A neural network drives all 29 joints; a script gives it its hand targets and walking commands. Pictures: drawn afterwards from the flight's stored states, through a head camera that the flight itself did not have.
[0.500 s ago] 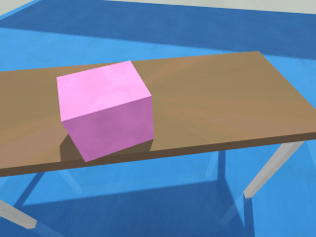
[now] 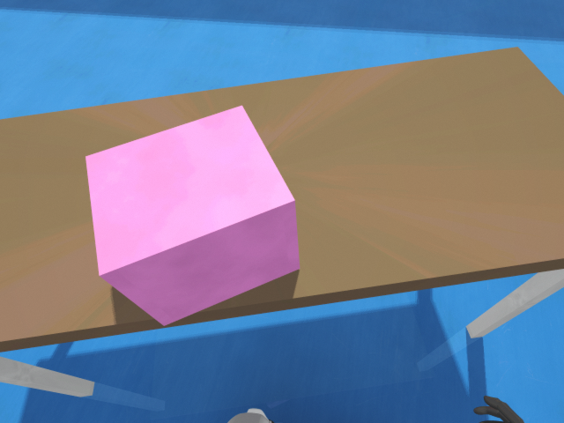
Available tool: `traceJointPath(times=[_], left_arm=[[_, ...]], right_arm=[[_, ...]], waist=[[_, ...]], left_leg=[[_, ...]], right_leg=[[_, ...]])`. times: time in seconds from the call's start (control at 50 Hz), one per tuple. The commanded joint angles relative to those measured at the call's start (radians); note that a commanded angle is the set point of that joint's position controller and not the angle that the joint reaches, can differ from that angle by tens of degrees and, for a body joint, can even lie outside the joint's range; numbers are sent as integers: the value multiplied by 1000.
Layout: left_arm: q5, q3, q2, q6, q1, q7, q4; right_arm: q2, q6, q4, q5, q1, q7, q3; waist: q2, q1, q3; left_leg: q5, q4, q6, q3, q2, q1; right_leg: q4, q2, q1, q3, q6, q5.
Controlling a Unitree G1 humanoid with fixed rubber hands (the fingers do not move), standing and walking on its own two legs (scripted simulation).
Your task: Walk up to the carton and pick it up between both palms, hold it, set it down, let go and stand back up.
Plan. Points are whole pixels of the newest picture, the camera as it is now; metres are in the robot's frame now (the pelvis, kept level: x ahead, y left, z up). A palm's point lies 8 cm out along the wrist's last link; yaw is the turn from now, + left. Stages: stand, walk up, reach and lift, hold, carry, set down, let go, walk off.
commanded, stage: walk up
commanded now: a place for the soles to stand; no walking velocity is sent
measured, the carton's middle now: (202, 217) +0.41 +0.13 +0.05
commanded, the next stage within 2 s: none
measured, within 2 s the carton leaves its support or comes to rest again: neither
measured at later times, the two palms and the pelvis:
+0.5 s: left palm out of the picture +0.04 +0.36 -0.08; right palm out of the picture +0.11 -0.25 -0.13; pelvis -0.02 +0.04 -0.01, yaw +5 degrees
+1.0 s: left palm out of the picture -0.03 +0.35 -0.10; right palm out of the picture +0.03 -0.27 -0.12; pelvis -0.09 +0.03 -0.01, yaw +6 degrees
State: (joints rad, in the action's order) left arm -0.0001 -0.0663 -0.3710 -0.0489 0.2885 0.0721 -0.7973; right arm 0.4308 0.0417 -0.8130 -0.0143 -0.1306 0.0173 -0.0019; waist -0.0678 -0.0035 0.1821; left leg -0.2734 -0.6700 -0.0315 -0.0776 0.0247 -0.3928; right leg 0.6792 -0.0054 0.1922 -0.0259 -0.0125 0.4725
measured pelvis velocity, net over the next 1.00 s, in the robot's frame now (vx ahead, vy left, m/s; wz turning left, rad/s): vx -0.09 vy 0.03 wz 0.10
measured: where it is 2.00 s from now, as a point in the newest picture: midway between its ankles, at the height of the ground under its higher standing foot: outside the picture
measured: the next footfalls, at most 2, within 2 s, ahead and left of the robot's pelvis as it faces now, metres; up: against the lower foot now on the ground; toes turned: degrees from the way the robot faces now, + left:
right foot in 0.32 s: +0.07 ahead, -0.08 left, +0.00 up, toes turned +5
left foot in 0.58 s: -0.03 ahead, +0.18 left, +0.00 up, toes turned -1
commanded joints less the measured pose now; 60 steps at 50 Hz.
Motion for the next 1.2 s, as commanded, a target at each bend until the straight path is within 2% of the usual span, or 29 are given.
traceJointPath(times=[0.0, 0.02, 0.04, 0.14, 0.16, 0.24, 0.28, 0.3, 0.32, 0.34, 0.36, 0.42, 0.48, 0.54, 0.58, 0.6, 0.62, 0.68, 0.74, 0.8, 0.82, 0.84, 0.86, 0.88, 0.98, 1.0, 1.04, 1.08, 1.18], left_arm=[[29, -38, -192, 6, 10, 2, 95], [27, -39, -207, 19, 0, 4, 81], [37, -37, -220, 20, -2, 1, 64], [23, -34, -194, 9, -58, -9, 76], [21, -43, -207, 16, -61, -13, 73], [12, -41, -188, 19, -1, -7, 39], [-8, -42, -216, 12, 78, -3, 13], [-27, -55, -290, 10, 53, -3, 12], [-27, -61, -337, 17, -51, -13, 44], [-21, -83, -360, 10, -63, -17, 67], [-8, -81, -349, 15, -95, -19, 76], [-13, -74, -268, 10, -160, -16, 133], [-25, -58, -232, 24, -89, -27, 102], [3, -43, -243, 52, -106, -48, 74], [15, -45, -186, 64, -105, -52, 85], [8, -59, -229, 70, -128, -47, 70], [6, -55, -233, 76, -137, -42, 71], [5, -56, -225, 74, -115, -55, 57], [-6, -56, -205, 54, -110, -63, 41], [-2, -54, -205, 37, -58, -60, -5], [-17, -55, -206, 29, -28, -56, -12], [-38, -63, -265, 25, -34, -54, -22], [-19, -73, -308, 12, -63, -60, -5], [-21, -71, -318, 10, -146, -64, 21], [-19, -50, -268, 21, -215, -67, 31], [-20, -41, -260, 20, -190, -65, 28], [4, -32, -190, 29, -156, -65, 27], [7, -33, -205, 32, -94, -64, 0], [-17, -47, -235, 4, -100, -70, -28]], right_arm=[[289, -41, 80, -25, -153, -15, -147], [257, -47, 69, -1, -150, -20, -127], [224, -41, 87, 2, -126, -28, -120], [179, -38, 110, -16, -169, -35, -94], [178, -37, 113, -13, -161, -37, -101], [181, -23, 165, -13, -92, -34, -95], [156, -14, 174, -3, -37, -32, -90], [124, -11, 189, 8, -7, -32, -83], [136, -1, 179, 2, -11, -38, -99], [169, 14, 169, -14, -56, -38, -114], [175, 19, 152, -3, -100, -35, -108], [164, -8, 109, 6, -178, -35, -110], [130, -42, 102, 10, -87, -30, -79], [135, -73, 28, -26, -173, -43, -97], [227, -88, 47, -36, -108, -55, -116], [299, -83, 65, -14, -64, -55, -126], [291, -92, 60, -16, -58, -55, -126], [247, -87, 60, -24, -20, -60, -102], [243, -84, 38, -12, -62, -56, -100], [216, -69, 32, -3, -9, -46, -87], [186, -66, 37, -3, -15, -48, -69], [111, -65, 26, 10, -30, -49, -57], [118, -58, 21, 6, -38, -53, -61], [170, -55, -1, 0, -41, -54, -80], [164, -79, -82, -1, -179, -25, -81], [164, -80, -71, -11, -140, -26, -87], [215, -97, -55, -16, -52, -31, -82], [236, -95, -21, -22, 53, -28, -76], [161, -81, -61, 0, 22, -19, -61]], waist=[[-225, -50, -384], [-90, -52, -383], [-5, -31, -312], [-70, -62, -203], [-14, -53, -251], [-46, -2, -277], [-2, 40, -261], [193, 54, -207], [338, 35, -106], [221, 37, -158], [209, 20, -135], [212, -18, -145], [241, 72, -177], [241, -10, -294], [23, 18, -227], [-38, -19, -211], [-29, -25, -174], [-56, 4, -93], [-22, -3, -162], [-44, 45, -158], [-48, 45, -186], [149, 49, -169], [268, 57, -176], [241, 34, -115], [202, -36, -165], [178, -23, -137], [21, 13, -142], [-20, 54, -59], [83, 41, -135]], left_leg=[[936, 200, -272, -472, -313, 532], [954, 184, -351, -512, -341, 468], [958, 153, -318, -365, -290, 410], [956, 114, -234, -284, -194, 337], [873, 90, -236, -296, -181, 358], [863, 55, -195, -295, -168, 223], [604, -31, -122, -283, -115, 49], [261, -203, -39, -175, 33, -86], [-307, -431, -5, -43, 155, -113], [-358, -623, -7, -175, 129, -105], [-321, -697, 8, -168, 134, -101], [-229, -678, 33, -115, 75, -122], [-345, -175, 54, 3, 1, -133], [-48, 212, 24, 55, 20, 222], [181, 202, -92, -448, -244, 186], [167, 270, -235, -578, -343, 30], [212, 256, -265, -576, -345, 19], [188, 212, -203, -435, -234, -23], [221, 192, -178, -437, -214, 110], [144, 120, -106, -275, -128, -83], [106, 60, -86, -249, -121, -128], [-2, -92, -41, -203, -28, -199], [-243, -191, -6, -95, 64, -139], [-296, -303, 7, -55, 22, -38], [-97, -18, -10, 2, 3, 178], [-59, 57, -31, -46, -9, 163], [-248, 303, -97, -406, -160, 50], [-451, 387, -144, -519, -207, -101], [-255, 179, -22, -192, -29, -133]], right_leg=[[594, 96, 334, 69, 26, 161], [636, 48, 285, -35, 11, 243], [641, 23, 313, -13, 0, 213], [310, -25, 330, 8, -1, 138], [268, -26, 288, -1, 11, 128], [54, -3, 110, 37, -10, -18], [-139, -48, -40, -23, -39, -291], [-236, -258, -6, -285, -109, -412], [-345, -441, 155, -465, -243, -501], [-299, -496, 178, -486, -318, -506], [-289, -470, 221, -456, -340, -476], [-194, -308, 113, -238, -258, -589], [-106, -231, -110, -191, -204, -628], [40, -183, 36, -117, -143, -553], [206, -34, 287, -44, -20, -145], [330, 15, 222, -26, 7, 147], [381, 6, 220, -73, 3, 181], [371, -7, 249, -67, -8, 64], [197, 3, 223, -26, -4, 82], [-97, 16, -66, 32, -18, -104], [-158, -7, -133, -14, -31, -141], [-248, -139, -165, -220, -56, -143], [-360, -318, 9, -445, -151, -11], [-396, -376, 194, -479, -204, 107], [-233, -202, 225, -220, -127, 10], [-199, -178, 233, -202, -104, -14], [43, -36, 194, -67, -42, -4], [64, -10, 153, -54, -36, 32], [-248, -111, -20, -186, -74, 99]])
